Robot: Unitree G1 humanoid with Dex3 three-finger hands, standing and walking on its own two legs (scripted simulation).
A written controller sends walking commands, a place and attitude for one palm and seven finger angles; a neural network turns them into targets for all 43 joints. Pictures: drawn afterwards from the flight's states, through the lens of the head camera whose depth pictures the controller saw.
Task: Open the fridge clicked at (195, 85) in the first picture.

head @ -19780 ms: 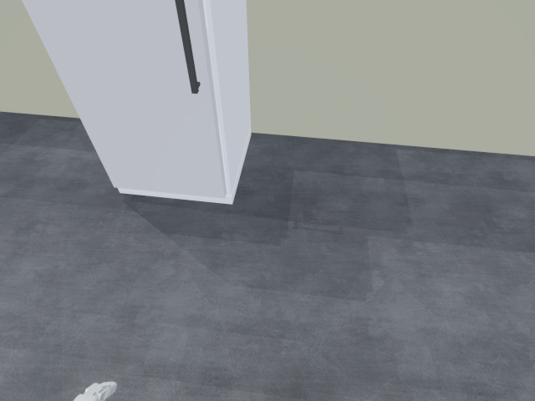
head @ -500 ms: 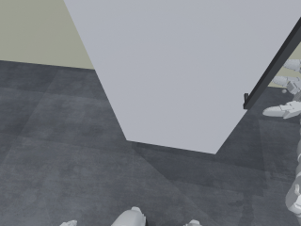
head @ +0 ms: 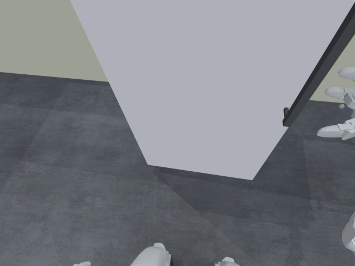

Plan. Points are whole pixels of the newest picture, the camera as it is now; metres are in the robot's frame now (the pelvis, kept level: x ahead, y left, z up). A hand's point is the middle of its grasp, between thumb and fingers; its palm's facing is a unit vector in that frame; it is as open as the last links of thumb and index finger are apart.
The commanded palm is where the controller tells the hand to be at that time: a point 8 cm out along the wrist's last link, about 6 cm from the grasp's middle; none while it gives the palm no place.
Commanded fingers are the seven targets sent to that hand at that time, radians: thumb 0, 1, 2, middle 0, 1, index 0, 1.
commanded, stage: move the hooked fingers beside the handle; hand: right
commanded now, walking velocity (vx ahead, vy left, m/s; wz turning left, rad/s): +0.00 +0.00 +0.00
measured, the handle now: (320, 62) +0.53 -0.21 +0.15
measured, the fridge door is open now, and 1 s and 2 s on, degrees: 0 0 0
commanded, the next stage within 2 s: feel for the door with the fingertips in 1.00 s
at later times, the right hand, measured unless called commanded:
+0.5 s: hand (347, 110) +0.45 -0.27 +0.10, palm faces +0.02 +1.00 +0.01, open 13.9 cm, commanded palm +0.43 -0.31 +0.09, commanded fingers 0.00 0.50 -0.30 0.30 1.20 0.30 1.20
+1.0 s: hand (350, 111) +0.45 -0.27 +0.10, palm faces +0.04 +1.00 +0.00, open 13.9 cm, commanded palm +0.42 -0.32 +0.09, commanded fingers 0.00 0.50 -0.30 0.30 1.20 0.30 1.20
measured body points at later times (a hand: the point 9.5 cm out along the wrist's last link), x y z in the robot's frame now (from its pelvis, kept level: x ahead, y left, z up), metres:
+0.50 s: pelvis +0.00 +0.00 +0.00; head +0.09 -0.03 +0.44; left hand +0.04 +0.27 -0.10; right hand +0.45 -0.32 +0.10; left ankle +0.02 +0.13 -0.69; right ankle -0.01 -0.10 -0.69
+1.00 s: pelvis +0.00 +0.00 +0.00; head +0.09 -0.02 +0.44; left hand +0.05 +0.27 -0.10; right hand +0.44 -0.32 +0.10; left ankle +0.02 +0.13 -0.69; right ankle -0.01 -0.10 -0.69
